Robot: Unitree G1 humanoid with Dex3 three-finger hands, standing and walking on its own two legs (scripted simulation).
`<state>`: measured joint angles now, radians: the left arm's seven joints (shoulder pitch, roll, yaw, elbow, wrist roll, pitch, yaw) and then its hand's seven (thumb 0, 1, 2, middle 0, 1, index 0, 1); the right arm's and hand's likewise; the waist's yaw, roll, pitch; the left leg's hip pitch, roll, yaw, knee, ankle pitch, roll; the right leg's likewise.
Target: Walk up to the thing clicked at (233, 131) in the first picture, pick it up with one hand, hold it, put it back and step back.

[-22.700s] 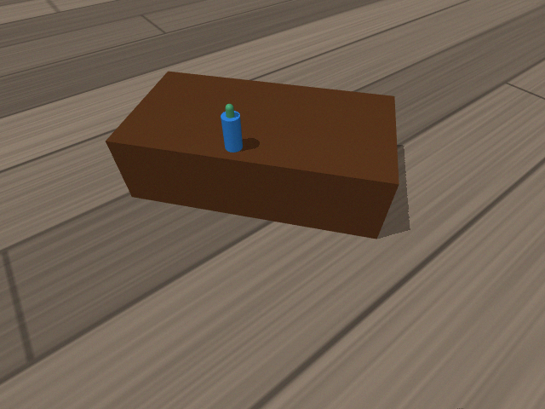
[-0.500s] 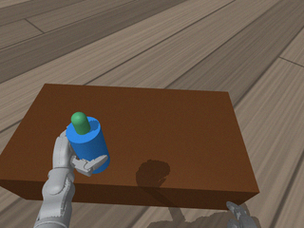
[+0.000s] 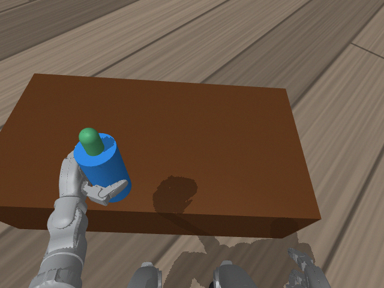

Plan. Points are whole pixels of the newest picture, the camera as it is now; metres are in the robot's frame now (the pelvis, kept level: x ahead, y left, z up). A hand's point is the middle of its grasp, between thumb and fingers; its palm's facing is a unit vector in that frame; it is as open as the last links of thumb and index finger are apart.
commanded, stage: crouch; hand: left
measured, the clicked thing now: (103, 164) +0.36 +0.18 +0.03
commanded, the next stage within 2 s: lower in 0.94 s
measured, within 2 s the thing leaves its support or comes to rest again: rests again in 1.88 s
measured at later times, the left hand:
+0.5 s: hand (119, 171) +0.42 +0.18 -0.12, palm faces +0.06 -1.00 -0.01, open 10.6 cm
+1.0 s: hand (123, 174) +0.43 +0.18 -0.18, palm faces +0.06 -1.00 -0.02, open 10.6 cm
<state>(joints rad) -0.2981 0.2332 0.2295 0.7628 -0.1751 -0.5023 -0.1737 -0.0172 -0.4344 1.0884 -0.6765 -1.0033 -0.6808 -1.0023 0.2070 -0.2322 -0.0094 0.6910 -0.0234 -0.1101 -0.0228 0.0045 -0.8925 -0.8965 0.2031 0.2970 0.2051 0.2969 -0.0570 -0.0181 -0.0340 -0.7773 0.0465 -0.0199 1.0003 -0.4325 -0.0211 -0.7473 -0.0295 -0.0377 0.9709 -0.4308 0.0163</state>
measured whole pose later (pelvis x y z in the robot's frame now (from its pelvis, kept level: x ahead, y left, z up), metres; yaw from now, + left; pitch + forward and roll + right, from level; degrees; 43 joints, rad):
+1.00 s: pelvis -0.03 +0.01 -0.16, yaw -2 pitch +32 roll -4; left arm -0.62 0.36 0.35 0.94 -0.11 -0.54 -0.14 -0.02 -0.46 1.11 -0.68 -1.01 -0.69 -1.00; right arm 0.18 -0.23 0.01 0.71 -0.05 -0.05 0.03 0.00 -0.95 -0.91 0.20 0.30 0.20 0.30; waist -0.13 0.02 -0.18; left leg -1.62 0.05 -0.07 1.69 -0.63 -0.02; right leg -1.57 -0.02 -0.05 1.64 -0.62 0.02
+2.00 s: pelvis -0.05 +0.00 -0.25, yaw -3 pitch +35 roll -4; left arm -0.69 0.41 0.40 0.94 -0.09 -0.53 -0.18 -0.02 -0.47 1.13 -0.69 -1.01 -0.69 -1.01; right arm 0.16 -0.26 0.04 0.68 -0.05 -0.03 0.03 0.00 -0.93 -0.91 0.20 0.30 0.20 0.30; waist -0.15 0.02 -0.17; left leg -1.94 0.03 -0.08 1.99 -0.67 -0.03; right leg -1.89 -0.03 -0.03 1.95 -0.67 0.02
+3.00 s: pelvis -0.05 +0.00 -0.25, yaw -3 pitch +34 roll -4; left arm -0.76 0.49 0.49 0.91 -0.12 -0.46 -0.23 -0.02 -0.59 0.05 -0.16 -0.07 -0.15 -0.07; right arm 0.16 -0.27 0.04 0.65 -0.03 0.02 0.00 0.00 -0.91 -0.90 0.20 0.30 0.21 0.30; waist -0.13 0.02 -0.16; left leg -1.93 0.03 -0.09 2.00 -0.66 -0.03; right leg -1.89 -0.03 -0.03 1.96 -0.66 0.02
